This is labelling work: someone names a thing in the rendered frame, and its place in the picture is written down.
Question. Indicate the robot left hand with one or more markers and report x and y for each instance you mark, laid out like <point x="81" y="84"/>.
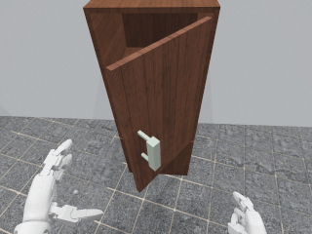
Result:
<point x="39" y="203"/>

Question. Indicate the handle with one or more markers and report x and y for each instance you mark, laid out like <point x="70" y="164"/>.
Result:
<point x="153" y="146"/>

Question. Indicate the cupboard door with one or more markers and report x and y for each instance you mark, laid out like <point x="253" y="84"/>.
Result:
<point x="156" y="91"/>

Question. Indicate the robot right hand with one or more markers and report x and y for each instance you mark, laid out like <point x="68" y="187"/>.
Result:
<point x="251" y="221"/>

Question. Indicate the left robot forearm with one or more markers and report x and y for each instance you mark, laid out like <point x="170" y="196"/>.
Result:
<point x="33" y="227"/>

